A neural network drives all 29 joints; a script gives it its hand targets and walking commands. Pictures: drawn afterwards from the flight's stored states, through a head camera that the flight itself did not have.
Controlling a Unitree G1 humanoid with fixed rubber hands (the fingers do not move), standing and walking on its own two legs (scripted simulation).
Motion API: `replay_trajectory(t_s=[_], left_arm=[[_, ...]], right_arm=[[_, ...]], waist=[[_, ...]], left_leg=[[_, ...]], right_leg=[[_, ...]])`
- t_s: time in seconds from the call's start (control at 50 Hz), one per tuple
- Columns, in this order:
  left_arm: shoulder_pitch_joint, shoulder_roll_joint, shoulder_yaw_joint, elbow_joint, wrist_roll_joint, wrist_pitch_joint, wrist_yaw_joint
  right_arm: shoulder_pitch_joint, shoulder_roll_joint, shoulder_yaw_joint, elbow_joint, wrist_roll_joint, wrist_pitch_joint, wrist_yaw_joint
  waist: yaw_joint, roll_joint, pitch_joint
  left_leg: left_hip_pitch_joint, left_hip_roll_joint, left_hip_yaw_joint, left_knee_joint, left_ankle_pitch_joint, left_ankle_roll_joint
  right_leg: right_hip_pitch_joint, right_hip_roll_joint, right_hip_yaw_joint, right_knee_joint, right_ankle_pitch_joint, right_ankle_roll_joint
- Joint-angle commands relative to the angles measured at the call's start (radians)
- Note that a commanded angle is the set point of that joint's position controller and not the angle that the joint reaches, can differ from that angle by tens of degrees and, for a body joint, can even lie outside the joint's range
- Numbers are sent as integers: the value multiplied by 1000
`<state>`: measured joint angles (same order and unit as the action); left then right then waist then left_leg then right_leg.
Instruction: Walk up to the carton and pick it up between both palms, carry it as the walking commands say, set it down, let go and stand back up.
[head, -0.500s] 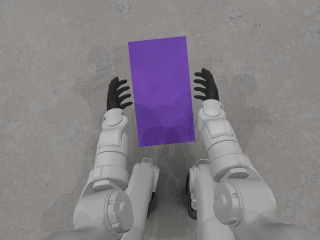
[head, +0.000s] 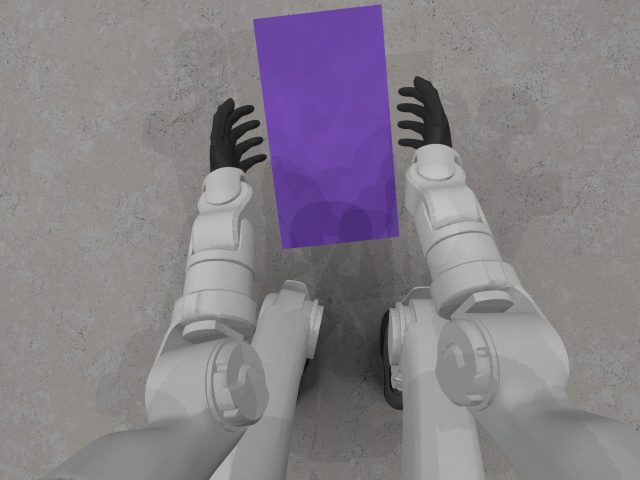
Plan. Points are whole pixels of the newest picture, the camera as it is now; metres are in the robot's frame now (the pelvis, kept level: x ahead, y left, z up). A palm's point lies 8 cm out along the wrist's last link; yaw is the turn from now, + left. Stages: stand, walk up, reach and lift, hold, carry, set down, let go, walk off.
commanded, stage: set down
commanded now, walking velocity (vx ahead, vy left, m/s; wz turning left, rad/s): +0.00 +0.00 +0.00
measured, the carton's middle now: (328, 138) +0.53 +0.05 -0.20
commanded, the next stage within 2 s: none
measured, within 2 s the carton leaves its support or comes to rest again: neither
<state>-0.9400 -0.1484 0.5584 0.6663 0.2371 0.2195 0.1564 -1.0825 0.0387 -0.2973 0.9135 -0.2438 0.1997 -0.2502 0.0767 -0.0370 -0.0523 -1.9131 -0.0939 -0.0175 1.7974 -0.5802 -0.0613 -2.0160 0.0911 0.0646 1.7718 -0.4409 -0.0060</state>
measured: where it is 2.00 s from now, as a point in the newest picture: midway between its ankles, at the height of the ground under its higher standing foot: (341, 378)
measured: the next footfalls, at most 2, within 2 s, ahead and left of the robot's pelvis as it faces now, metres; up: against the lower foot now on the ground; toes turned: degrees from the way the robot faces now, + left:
none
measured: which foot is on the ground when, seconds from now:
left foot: down 0.00-1.00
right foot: down 0.00-1.00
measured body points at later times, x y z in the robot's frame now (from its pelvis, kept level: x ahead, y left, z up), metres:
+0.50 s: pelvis -0.01 +0.01 -0.06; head +0.31 -0.01 +0.26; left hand +0.48 +0.16 -0.19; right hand +0.52 -0.08 -0.20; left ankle +0.10 +0.13 -0.46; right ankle +0.13 -0.10 -0.46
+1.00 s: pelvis +0.00 +0.01 -0.11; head +0.35 +0.01 +0.17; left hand +0.50 +0.17 -0.27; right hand +0.54 -0.08 -0.28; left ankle +0.10 +0.13 -0.46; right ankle +0.13 -0.10 -0.46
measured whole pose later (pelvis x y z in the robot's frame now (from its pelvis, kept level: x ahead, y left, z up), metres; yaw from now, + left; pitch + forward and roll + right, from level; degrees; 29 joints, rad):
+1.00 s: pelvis +0.00 +0.01 -0.11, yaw +1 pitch +39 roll +3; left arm -1.21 -0.02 0.44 0.78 0.08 0.19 0.17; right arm -1.40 -0.18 -0.16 1.11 -0.06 0.15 -0.20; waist 0.07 -0.03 0.24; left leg -2.22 -0.14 -0.01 2.17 -0.63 -0.08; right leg -2.32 0.07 0.05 2.12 -0.48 0.01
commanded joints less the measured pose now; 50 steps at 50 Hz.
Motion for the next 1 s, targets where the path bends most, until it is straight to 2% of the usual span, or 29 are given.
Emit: replay_trajectory(t_s=[0.0,0.4,0.86,0.98], left_arm=[[-690,-802,-506,20,-97,-34,-264],[-803,-766,-532,16,-139,-42,-252],[-940,-699,-602,15,-240,-70,-257],[-957,-696,-591,60,-236,-75,-261]], right_arm=[[-520,958,377,14,81,-40,251],[-640,876,377,35,129,-48,274],[-801,789,432,60,237,-83,295],[-826,746,400,110,255,-95,316]], waist=[[58,-83,-1007],[44,-69,-1018],[48,-67,-976],[31,-7,-862]], left_leg=[[278,-110,60,-165,208,29],[203,-113,75,-31,230,15],[146,-99,91,141,274,3],[119,-97,85,170,276,0]], right_leg=[[738,101,-27,-120,146,10],[579,94,-64,43,163,7],[478,79,-84,226,204,9],[387,77,-81,261,201,-4]])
